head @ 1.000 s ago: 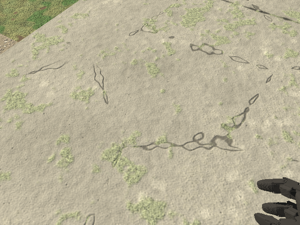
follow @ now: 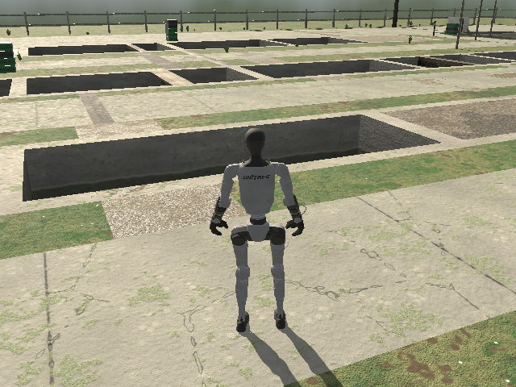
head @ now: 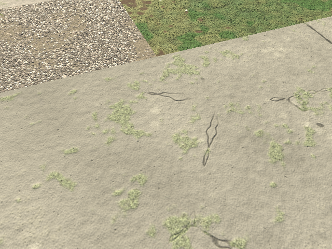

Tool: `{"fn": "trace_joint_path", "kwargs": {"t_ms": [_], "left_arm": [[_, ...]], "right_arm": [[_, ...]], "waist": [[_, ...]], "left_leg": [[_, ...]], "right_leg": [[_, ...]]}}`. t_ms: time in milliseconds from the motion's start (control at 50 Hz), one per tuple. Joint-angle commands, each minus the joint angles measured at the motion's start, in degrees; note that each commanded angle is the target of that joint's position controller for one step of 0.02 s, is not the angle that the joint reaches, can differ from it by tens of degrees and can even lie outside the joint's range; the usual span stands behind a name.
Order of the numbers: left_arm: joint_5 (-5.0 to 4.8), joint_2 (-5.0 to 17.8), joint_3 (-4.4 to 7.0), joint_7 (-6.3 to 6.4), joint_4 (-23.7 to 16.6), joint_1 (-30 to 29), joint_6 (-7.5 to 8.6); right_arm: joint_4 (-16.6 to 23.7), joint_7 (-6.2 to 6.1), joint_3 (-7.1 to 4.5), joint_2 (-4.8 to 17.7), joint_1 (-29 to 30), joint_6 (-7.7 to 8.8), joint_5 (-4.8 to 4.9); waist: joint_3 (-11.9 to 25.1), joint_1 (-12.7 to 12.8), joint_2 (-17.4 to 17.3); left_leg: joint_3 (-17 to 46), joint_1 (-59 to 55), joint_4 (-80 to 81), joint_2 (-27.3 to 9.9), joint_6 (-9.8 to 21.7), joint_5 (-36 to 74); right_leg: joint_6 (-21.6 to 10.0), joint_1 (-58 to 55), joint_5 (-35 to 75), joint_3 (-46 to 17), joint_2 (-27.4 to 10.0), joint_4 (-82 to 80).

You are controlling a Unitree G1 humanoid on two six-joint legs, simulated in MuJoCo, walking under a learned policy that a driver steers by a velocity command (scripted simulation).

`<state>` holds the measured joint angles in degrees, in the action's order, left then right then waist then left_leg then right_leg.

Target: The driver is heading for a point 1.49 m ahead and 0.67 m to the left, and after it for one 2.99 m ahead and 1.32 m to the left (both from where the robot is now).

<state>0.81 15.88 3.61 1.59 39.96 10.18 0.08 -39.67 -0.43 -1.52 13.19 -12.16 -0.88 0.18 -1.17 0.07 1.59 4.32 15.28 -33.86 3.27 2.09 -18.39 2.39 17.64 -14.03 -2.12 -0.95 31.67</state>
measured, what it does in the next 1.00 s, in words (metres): steps on the spot, turning left: left foot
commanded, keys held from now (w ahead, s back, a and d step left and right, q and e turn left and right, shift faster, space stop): q+shift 0.74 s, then shift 0.06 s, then e+shift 0.20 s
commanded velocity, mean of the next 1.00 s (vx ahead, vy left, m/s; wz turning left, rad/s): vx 0.00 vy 0.00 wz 0.70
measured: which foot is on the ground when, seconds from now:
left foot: down 0.00-0.16, up 0.18-0.56, down 0.58-1.00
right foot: down 0.00-0.58, up 0.60-1.00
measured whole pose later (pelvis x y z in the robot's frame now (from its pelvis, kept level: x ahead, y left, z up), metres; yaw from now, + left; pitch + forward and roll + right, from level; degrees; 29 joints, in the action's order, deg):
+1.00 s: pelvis -0.02 +0.03 +0.00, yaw +41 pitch +1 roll +0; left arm -0.7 16.5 4.0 0.1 42.0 9.9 -1.4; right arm -35.1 -0.8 -1.2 13.3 -5.9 -0.7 -1.8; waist -0.8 1.4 2.2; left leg 5.2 15.5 -30.1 5.5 3.9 -15.2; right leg 3.5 23.7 -18.2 -0.9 -2.8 43.5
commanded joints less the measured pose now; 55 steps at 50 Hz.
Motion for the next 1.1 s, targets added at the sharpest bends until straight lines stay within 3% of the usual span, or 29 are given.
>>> {"fn": "trace_joint_path", "kwargs": {"t_ms": [20,80,140,160,180,200,220,240,260,300,360,400,500,560,580,600,620,640,660,680,700,720,820,920,960,1000,1040,1080,1100], "left_arm": [[-0.17,5.2,1.83,0.25,-5.9,-3.7,0.73],[-0.48,4.0,1.79,-0.59,-6.4,-2.8,0.87],[-0.64,5.5,2.61,-1.23,-4.3,2.2,1.67],[0.45,10.5,3.90,-0.95,-4.4,2.8,1.35],[1.68,11.7,3.91,-1.14,-5.0,1.5,1.06],[1.34,8.7,2.93,-0.78,-6.7,-0.6,1.17],[1.03,6.2,2.23,-0.22,-7.6,-3.7,1.04],[0.59,6.0,2.22,0.20,-8.0,-6.7,0.78],[0.19,6.0,2.16,0.61,-8.2,-7.7,0.76],[0.64,6.3,2.09,1.32,-7.8,-7.0,0.42],[0.87,7.5,2.65,1.74,-6.3,-3.4,-0.20],[0.60,9.0,3.30,1.33,-5.8,-3.5,-0.44],[-0.95,11.2,4.50,-0.48,-4.7,-5.3,-0.02],[-2.56,9.9,4.53,-1.08,-3.2,-5.2,-0.07],[-2.20,7.4,4.00,-1.52,-1.8,-2.2,-0.17],[0.69,3.5,2.67,-1.72,-5.3,-4.0,-0.16],[0.92,4.8,2.76,-0.93,-8.1,-10.0,0.16],[-0.28,7.4,3.40,-0.44,-8.2,-12.5,0.20],[-0.71,7.2,3.47,0.02,-8.2,-12.7,0.51],[-0.19,7.9,3.79,0.59,-7.0,-11.1,0.52],[0.26,8.3,4.05,0.80,-6.5,-9.5,0.50],[0.37,8.0,3.99,0.56,-5.9,-8.5,0.56],[-0.42,5.8,2.72,-0.01,-3.6,-6.0,-0.09],[-1.04,3.7,1.04,-1.13,-2.4,-5.0,-0.49],[-1.56,5.2,1.14,-1.55,-3.0,-5.5,-0.43],[-2.19,7.8,1.73,-1.68,-4.2,-5.9,-0.31],[-2.48,7.9,1.68,-2.00,-4.6,-4.1,0.04],[-2.18,7.9,1.56,-2.35,-4.6,-1.7,0.34],[-1.76,10.6,2.23,-2.21,-5.0,-1.0,0.41]], "right_arm": [[5.2,-1.05,-4.65,13.6,-0.5,0.12,0.94],[7.2,-1.49,-5.27,13.2,2.8,-0.46,1.17],[9.2,-2.01,-5.70,12.0,8.2,-1.80,2.64],[10.3,-2.16,-4.98,8.8,6.9,-2.04,2.22],[10.3,-1.96,-5.30,9.2,2.5,-1.71,1.62],[8.6,-1.57,-6.85,13.7,-1.1,-1.36,0.67],[7.0,-1.28,-7.52,14.6,-1.6,-1.59,1.39],[5.9,-1.52,-7.47,13.5,-2.3,-2.17,1.78],[5.7,-1.62,-7.26,12.7,-1.8,-2.64,1.70],[6.8,-1.19,-6.40,10.3,0.1,-3.06,2.04],[9.8,-0.50,-5.51,9.0,4.5,-2.82,1.65],[10.7,0.19,-5.02,8.3,5.2,-2.69,1.25],[11.1,1.31,-5.56,9.7,4.1,-3.66,1.40],[9.9,1.39,-6.70,10.3,-0.4,-4.29,1.60],[8.3,0.54,-8.23,13.6,-5.6,-4.05,1.39],[9.2,-0.62,-10.33,22.6,-8.6,-3.40,1.35],[11.3,0.14,-9.60,22.4,-6.0,-1.15,-1.33],[10.9,0.67,-8.78,19.9,-4.3,0.40,-1.45],[10.2,0.23,-8.25,18.4,-2.4,1.04,-0.27],[10.6,-0.35,-7.47,16.2,0.5,0.77,1.08],[11.2,-0.88,-6.86,15.1,3.3,0.29,1.46],[11.9,-1.32,-6.47,14.6,4.4,0.01,0.97],[10.9,-2.13,-5.31,13.1,3.3,-0.06,0.17],[8.2,-1.01,-1.93,6.9,4.5,0.57,-2.13],[6.9,-0.24,-2.05,8.3,4.4,0.93,-2.61],[6.3,-0.37,-3.06,11.5,4.8,0.64,-2.01],[5.9,-1.09,-3.64,12.7,4.6,0.10,-0.93],[5.5,-1.90,-4.03,12.3,3.6,-0.23,0.03],[6.2,-2.27,-4.16,11.3,3.1,0.15,-0.48]], "waist": [[3.9,-1.2,-9.0],[3.8,0.2,-10.3],[7.1,3.8,-7.5],[8.3,2.2,3.5],[7.6,0.0,17.8],[7.2,-0.7,12.4],[5.4,-1.8,7.0],[3.6,-2.8,4.4],[2.6,-2.3,4.1],[1.9,-0.9,4.9],[3.6,1.9,5.7],[4.7,2.2,5.7],[5.2,0.9,7.2],[6.4,-2.3,5.2],[6.7,-3.9,-2.1],[5.5,-2.5,-22.2],[11.4,-4.4,-18.9],[10.1,-4.7,-11.9],[7.3,-2.9,-9.8],[6.1,-1.1,-6.9],[5.9,0.6,-7.5],[6.8,1.3,-8.3],[8.9,0.3,-8.1],[7.4,-1.1,-9.9],[4.5,-2.0,-10.4],[1.9,-2.1,-10.1],[2.0,-1.3,-8.8],[3.3,-0.1,-6.4],[4.6,-1.1,-1.2]], "left_leg": [[21.3,-2.8,8.4,-11.8,10.5,25.4],[27.1,-5.1,8.4,-14.2,12.0,29.3],[22.1,0.8,2.2,-7.7,5.0,21.3],[14.1,10.6,-8.6,-1.9,0.7,8.0],[6.0,20.5,-19.7,5.0,-2.7,-19.1],[6.0,21.3,-32.5,-0.1,-5.0,-19.3],[4.7,21.4,-36.9,-1.6,-6.0,-14.9],[3.2,22.0,-38.2,-2.6,-6.7,-10.6],[2.2,23.2,-39.5,-3.7,-7.3,-6.8],[-1.2,22.5,-36.9,-4.7,-8.3,-2.7],[-2.9,23.3,-29.1,-7.4,-9.0,-2.0],[-3.8,20.5,-23.8,-8.8,-8.4,-2.8],[-8.3,10.4,-11.5,-8.2,-5.1,-2.3],[-10.2,-0.3,2.2,-5.3,-0.8,4.5],[-4.9,-10.2,8.7,-5.6,2.4,14.1],[18.8,-21.5,9.3,-20.2,10.4,42.0],[30.1,-17.1,12.2,-24.9,19.9,35.6],[25.0,-16.2,14.2,-23.0,18.3,28.3],[22.1,-14.2,14.9,-20.0,15.0,22.3],[19.6,-12.7,14.3,-17.9,12.2,19.6],[17.7,-9.5,14.1,-16.2,11.0,20.3],[16.7,-7.6,13.9,-14.8,10.5,22.0],[14.1,-7.9,11.9,-13.0,9.9,23.9],[10.8,-2.4,12.8,-13.0,9.7,18.4],[10.9,-0.3,13.4,-13.7,10.3,15.0],[12.0,-2.1,11.7,-15.0,11.1,17.4],[12.2,-5.9,8.5,-16.2,11.0,25.5],[9.8,-7.7,4.7,-14.8,8.2,26.7],[5.9,-5.5,-0.8,-10.6,5.1,20.8]], "right_leg": [[-0.3,2.9,1.3,0.7,3.1,5.8],[-1.2,8.2,-13.6,-2.2,3.8,9.7],[-1.8,-6.2,5.9,-2.1,1.5,-8.0],[-6.0,-14.3,13.0,-12.3,-9.1,-11.0],[-15.5,-15.8,24.5,-27.1,-21.0,-13.9],[-18.6,-14.1,26.1,-25.8,-24.5,-13.4],[-16.5,-11.6,23.3,-18.6,-20.7,-12.6],[-13.9,-10.3,18.1,-12.9,-16.7,-12.6],[-13.1,-9.9,16.9,-9.6,-15.2,-12.8],[-13.4,-8.8,16.8,-3.2,-12.9,-14.3],[-15.4,-14.2,16.7,-1.0,-15.6,-15.0],[-15.6,-14.7,16.9,1.1,-17.1,-14.9],[-13.3,-12.2,18.1,7.0,-19.0,-12.9],[-7.7,-9.8,14.1,11.5,-17.9,-4.0],[-3.6,-2.1,7.7,15.0,-13.8,6.7],[2.3,19.8,-23.2,17.4,-5.3,28.0],[3.0,26.2,-26.4,3.1,-0.4,38.3],[1.6,27.4,-21.6,-0.4,-1.1,40.8],[0.2,28.2,-15.6,-1.9,-1.5,38.8],[-0.1,27.8,-11.0,-2.7,-2.4,36.7],[0.1,25.2,-7.7,-2.9,-2.0,35.1],[0.5,22.6,-5.1,-2.6,-0.8,35.3],[2.7,18.6,-0.6,-1.5,0.6,26.6],[2.2,6.2,-1.2,-0.2,-3.5,15.0],[1.2,3.1,-3.9,1.2,-2.8,12.1],[0.0,5.3,-7.5,2.6,-1.5,10.2],[-1.1,5.9,-6.3,3.5,-0.6,6.2],[-3.1,3.0,5.6,2.1,-0.8,-1.4],[-5.3,-0.2,21.7,-3.9,-3.8,-1.8]]}}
